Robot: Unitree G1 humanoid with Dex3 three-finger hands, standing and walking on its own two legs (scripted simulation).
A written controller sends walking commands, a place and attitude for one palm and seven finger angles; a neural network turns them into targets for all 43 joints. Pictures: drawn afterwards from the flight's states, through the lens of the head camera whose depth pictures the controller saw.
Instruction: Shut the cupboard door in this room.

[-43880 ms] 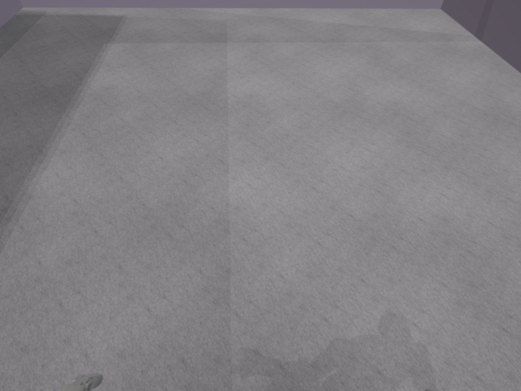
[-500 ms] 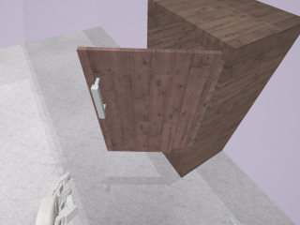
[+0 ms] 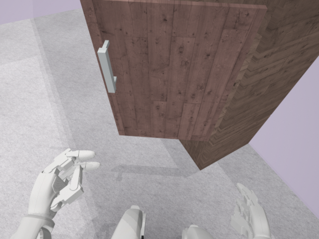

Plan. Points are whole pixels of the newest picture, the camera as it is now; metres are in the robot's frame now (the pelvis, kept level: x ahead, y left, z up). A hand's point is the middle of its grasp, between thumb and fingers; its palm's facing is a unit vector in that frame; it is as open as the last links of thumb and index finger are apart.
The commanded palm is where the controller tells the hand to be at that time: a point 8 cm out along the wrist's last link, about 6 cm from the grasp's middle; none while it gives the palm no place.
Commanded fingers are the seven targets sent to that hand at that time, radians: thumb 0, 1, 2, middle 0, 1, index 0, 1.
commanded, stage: raise the hand and make a fist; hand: left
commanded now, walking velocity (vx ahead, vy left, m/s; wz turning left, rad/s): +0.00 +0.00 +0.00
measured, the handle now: (109, 67) +0.54 +0.20 +0.10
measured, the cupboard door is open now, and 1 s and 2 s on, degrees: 57 57 57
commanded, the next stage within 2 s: bring the fist close to the handle in 1.28 s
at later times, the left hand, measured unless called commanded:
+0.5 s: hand (66, 177) +0.22 +0.22 +0.08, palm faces +0.04 -1.00 -0.03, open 3.2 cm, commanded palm +0.20 +0.27 +0.09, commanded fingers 0.00 0.90 0.90 -1.25 -1.44 -1.25 -1.44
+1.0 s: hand (68, 167) +0.23 +0.21 +0.11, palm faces +0.02 -1.00 -0.05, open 3.1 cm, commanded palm +0.21 +0.26 +0.11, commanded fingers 0.00 0.90 0.90 -1.30 -1.50 -1.30 -1.50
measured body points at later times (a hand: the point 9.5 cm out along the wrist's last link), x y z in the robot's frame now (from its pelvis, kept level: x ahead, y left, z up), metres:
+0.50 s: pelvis +0.01 +0.03 +0.02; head +0.06 +0.05 +0.47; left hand +0.21 +0.27 +0.09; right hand +0.21 -0.19 -0.04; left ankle +0.08 +0.13 -0.64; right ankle +0.00 -0.10 -0.64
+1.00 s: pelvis +0.01 +0.02 +0.04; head +0.04 +0.02 +0.49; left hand +0.23 +0.26 +0.11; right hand +0.18 -0.21 -0.04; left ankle +0.08 +0.13 -0.64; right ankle +0.00 -0.10 -0.64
